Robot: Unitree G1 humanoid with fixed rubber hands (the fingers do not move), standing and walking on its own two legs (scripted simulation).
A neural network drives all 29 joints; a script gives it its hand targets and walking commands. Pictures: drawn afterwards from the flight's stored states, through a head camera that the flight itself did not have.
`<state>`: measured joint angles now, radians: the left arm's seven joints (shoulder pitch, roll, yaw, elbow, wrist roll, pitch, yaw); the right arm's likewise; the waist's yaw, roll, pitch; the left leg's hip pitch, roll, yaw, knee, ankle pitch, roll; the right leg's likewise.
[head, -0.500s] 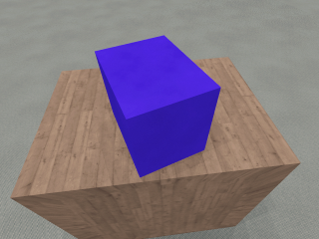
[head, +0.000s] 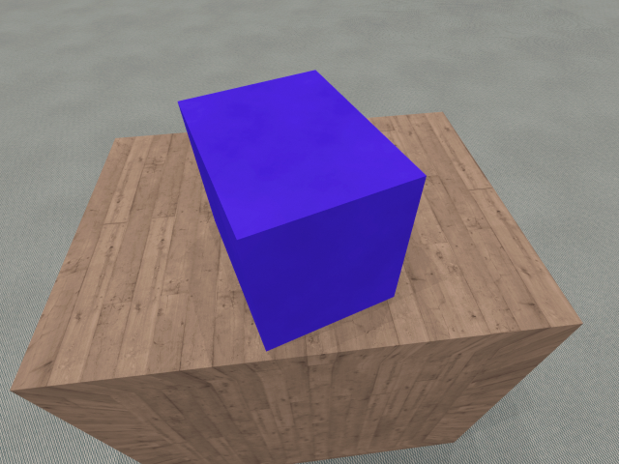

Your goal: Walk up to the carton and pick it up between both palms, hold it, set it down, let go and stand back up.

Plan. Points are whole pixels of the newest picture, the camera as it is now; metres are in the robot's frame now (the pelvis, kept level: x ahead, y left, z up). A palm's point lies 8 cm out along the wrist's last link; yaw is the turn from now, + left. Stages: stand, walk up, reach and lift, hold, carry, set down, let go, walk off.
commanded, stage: stand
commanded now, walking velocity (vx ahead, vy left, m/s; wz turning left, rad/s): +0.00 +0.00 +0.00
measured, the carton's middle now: (291, 204) +0.48 +0.04 +0.08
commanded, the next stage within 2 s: walk up in 0.24 s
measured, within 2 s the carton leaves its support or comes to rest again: neither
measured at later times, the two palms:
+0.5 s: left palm out of the picture +0.06 +0.29 -0.12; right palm out of the picture +0.03 -0.29 -0.13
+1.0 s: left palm out of the picture +0.06 +0.31 -0.12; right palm out of the picture +0.10 -0.28 -0.12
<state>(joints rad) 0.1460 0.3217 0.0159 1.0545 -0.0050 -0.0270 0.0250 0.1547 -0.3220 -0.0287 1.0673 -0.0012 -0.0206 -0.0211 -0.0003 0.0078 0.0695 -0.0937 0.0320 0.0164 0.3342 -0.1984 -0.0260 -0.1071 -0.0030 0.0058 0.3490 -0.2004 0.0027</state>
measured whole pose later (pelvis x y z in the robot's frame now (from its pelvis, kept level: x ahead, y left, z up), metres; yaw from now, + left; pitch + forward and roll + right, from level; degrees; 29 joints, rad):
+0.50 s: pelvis +0.00 +0.00 +0.00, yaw +1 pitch -3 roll +0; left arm 0.16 0.31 0.03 1.04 0.00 -0.02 0.02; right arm 0.21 -0.31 -0.04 1.08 -0.01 -0.02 -0.02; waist -0.01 0.00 0.07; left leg -0.09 0.03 0.01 0.34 -0.20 -0.02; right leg -0.10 -0.01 0.00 0.34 -0.20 0.00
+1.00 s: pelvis +0.01 +0.01 +0.00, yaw +6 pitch -3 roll +0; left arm 0.16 0.33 0.04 0.98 0.01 -0.01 0.02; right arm 0.20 -0.32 -0.04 1.01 0.00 -0.02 -0.03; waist 0.00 0.01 0.08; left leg -0.13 -0.01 -0.08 0.42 -0.24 -0.01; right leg -0.07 -0.05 -0.10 0.39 -0.26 0.02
